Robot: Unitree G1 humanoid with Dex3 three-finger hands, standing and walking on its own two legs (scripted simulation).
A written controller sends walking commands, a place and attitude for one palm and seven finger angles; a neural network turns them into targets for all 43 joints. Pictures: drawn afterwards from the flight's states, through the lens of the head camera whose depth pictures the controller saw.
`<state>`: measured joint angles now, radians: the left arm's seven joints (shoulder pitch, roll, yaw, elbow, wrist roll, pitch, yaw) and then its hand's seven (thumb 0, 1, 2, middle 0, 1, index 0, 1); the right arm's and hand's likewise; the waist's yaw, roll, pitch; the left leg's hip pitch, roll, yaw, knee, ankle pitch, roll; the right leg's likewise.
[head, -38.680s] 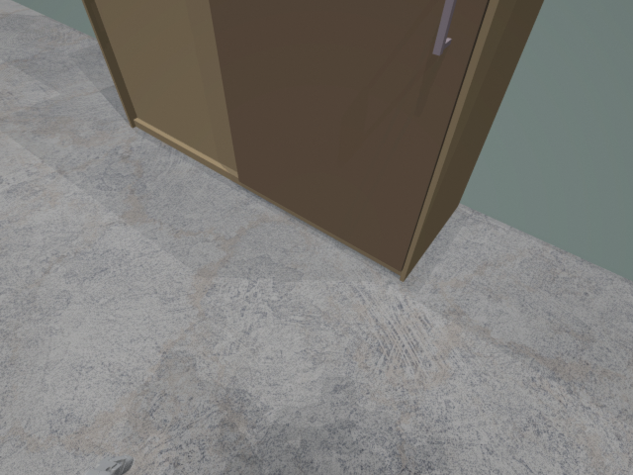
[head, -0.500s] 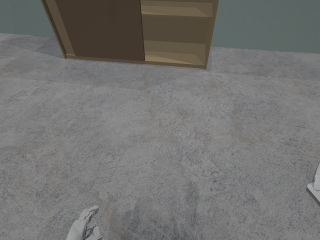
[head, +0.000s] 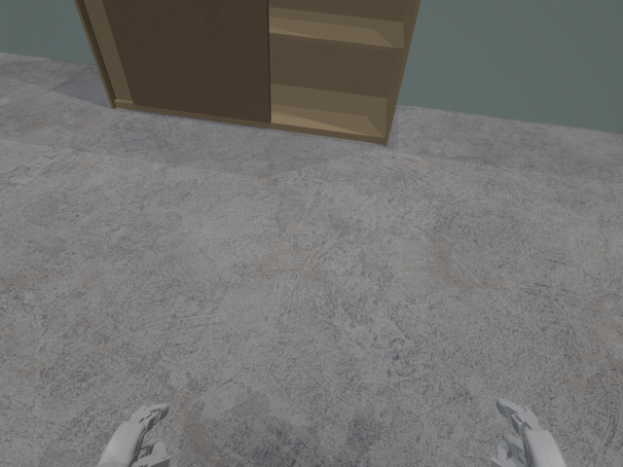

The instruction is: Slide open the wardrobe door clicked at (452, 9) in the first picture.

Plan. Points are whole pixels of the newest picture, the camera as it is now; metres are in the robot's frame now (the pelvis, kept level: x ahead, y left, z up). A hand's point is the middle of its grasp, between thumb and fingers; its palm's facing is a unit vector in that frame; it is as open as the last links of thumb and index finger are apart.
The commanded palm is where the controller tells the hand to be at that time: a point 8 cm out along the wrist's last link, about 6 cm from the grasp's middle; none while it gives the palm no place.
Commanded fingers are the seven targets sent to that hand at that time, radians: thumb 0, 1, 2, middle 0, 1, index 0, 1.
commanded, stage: let the arm hang, fingers relaxed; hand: right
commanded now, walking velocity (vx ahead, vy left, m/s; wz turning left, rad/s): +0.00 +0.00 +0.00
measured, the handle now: out of the picture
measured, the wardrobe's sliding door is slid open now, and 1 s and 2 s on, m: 0.70 0.70 0.70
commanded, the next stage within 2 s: look to check the result in 0.92 s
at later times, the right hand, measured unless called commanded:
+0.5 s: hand out of the picture -0.07 -0.19 -0.17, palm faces -0.01 +0.98 -0.20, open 7.4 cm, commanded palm none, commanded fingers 0.00 -0.90 -0.90 0.20 0.30 0.20 0.30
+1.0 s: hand out of the picture +0.03 -0.22 -0.16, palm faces -0.05 +0.97 -0.23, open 7.4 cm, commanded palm none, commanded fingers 0.00 -0.90 -0.90 0.20 0.30 0.20 0.30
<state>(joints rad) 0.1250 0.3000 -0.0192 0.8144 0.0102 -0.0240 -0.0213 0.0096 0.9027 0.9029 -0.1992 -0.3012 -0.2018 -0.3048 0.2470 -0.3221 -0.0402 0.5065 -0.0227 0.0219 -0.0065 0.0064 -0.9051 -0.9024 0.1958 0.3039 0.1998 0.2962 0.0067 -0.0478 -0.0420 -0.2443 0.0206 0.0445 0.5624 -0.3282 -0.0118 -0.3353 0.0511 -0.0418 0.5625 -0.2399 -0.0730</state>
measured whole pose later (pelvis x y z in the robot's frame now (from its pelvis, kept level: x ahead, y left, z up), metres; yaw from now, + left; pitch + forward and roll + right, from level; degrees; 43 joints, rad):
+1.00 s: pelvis -0.01 -0.01 +0.01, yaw +1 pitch -1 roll +1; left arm 0.18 0.25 0.00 1.13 0.01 -0.01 0.01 0.01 0.91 0.90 -0.20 -0.30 -0.20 -0.30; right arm 0.21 -0.24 0.00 1.12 -0.02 -0.01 -0.01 0.00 -0.91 -0.90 0.20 0.30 0.20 0.30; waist 0.01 0.02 0.04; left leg -0.14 0.03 0.02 0.37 -0.21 -0.03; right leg -0.22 0.07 -0.06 0.35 -0.13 -0.09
